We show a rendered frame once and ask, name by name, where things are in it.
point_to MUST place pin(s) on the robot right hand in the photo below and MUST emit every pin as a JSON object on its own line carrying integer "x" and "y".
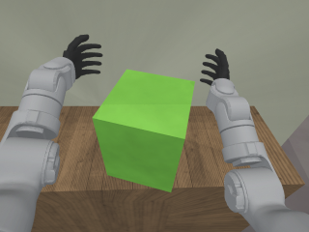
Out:
{"x": 221, "y": 69}

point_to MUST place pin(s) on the right robot forearm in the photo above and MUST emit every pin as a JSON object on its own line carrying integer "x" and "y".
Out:
{"x": 241, "y": 145}

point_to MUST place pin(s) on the left robot forearm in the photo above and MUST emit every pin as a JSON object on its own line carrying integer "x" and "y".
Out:
{"x": 42, "y": 100}

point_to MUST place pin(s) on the pedestal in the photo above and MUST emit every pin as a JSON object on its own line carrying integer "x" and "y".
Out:
{"x": 85, "y": 199}

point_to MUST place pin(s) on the right robot upper arm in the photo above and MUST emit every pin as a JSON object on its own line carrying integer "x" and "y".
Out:
{"x": 257, "y": 195}

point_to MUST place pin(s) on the robot left hand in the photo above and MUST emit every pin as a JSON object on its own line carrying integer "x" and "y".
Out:
{"x": 73, "y": 53}

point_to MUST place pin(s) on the carton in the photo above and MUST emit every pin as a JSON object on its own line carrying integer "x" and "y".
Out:
{"x": 141, "y": 128}

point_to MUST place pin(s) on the left robot upper arm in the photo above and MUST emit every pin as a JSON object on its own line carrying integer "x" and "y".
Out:
{"x": 26, "y": 166}

